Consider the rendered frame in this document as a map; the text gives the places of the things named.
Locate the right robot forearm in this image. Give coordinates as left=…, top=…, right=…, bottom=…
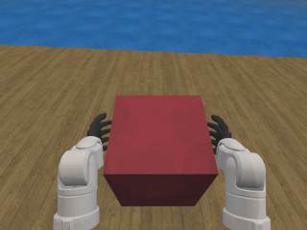
left=216, top=138, right=271, bottom=230

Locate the left robot forearm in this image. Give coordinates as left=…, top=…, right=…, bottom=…
left=53, top=136, right=104, bottom=230

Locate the left robot hand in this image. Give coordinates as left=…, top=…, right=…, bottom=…
left=87, top=113, right=112, bottom=151

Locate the right robot hand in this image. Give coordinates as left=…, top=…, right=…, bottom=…
left=207, top=114, right=232, bottom=154

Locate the carton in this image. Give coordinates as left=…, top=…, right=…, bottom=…
left=103, top=95, right=219, bottom=207

